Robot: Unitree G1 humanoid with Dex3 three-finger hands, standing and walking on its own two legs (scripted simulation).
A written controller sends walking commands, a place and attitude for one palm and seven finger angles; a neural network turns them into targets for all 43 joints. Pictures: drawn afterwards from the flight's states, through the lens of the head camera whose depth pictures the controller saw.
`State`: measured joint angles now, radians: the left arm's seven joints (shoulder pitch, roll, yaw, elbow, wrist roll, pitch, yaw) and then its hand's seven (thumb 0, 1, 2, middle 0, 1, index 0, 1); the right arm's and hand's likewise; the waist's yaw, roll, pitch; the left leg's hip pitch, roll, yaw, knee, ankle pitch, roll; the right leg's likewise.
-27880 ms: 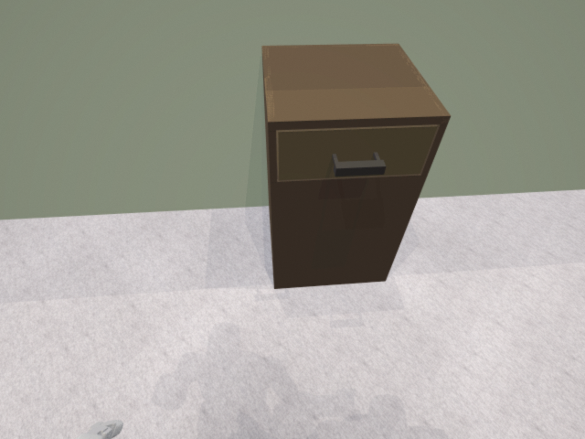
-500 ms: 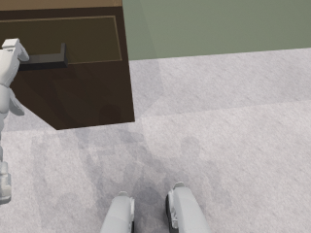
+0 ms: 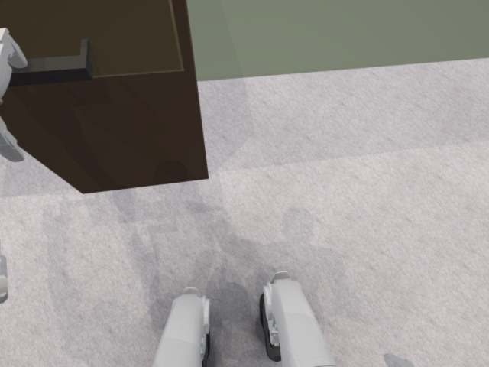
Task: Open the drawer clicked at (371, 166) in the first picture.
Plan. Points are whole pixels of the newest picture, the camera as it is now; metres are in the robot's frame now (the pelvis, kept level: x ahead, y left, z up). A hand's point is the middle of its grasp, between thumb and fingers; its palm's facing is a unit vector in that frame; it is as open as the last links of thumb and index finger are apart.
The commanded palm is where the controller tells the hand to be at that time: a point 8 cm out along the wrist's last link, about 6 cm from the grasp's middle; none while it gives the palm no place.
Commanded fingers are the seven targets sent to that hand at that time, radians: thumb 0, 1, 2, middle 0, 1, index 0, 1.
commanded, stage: lower the fingers behind the handle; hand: left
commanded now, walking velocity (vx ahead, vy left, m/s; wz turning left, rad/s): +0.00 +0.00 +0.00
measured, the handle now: (48, 59) +0.60 +0.30 +0.03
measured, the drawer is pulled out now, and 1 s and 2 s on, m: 0.00 0.00 0.00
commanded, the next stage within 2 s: lift the fingers back up to retry in 0.18 s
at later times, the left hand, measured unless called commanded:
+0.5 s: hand out of the picture +0.51 +0.34 +0.06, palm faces -0.07 +0.03 -1.00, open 13.7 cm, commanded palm +0.50 +0.34 +0.09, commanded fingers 0.00 -0.50 0.30 -0.30 -1.20 -0.30 -1.20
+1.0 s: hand out of the picture +0.52 +0.35 +0.10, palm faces -0.07 +0.01 -1.00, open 13.8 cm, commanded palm +0.50 +0.33 +0.14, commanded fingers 0.00 -0.50 0.30 -0.30 -1.20 -0.30 -1.20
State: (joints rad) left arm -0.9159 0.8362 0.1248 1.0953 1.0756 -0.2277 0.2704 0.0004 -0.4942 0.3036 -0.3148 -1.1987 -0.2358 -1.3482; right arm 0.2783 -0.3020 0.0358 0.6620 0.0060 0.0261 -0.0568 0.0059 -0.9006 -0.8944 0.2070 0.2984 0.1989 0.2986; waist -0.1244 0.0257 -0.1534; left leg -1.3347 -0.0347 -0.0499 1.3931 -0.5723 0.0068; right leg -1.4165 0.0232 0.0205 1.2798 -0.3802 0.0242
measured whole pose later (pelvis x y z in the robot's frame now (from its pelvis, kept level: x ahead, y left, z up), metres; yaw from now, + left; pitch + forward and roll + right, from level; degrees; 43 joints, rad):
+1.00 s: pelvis +0.06 +0.01 +0.07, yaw -1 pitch +24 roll -3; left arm -0.71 0.73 0.13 1.01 1.07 -0.20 0.29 0.00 -0.49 0.30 -0.31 -1.20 -0.32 -1.21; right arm 0.30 -0.29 -0.02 0.72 -0.02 0.08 -0.03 0.01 -0.90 -0.89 0.21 0.30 0.20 0.30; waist -0.09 0.04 -0.14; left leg -0.95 -0.02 -0.06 1.06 -0.53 0.02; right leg -1.03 0.03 0.02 0.95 -0.35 0.03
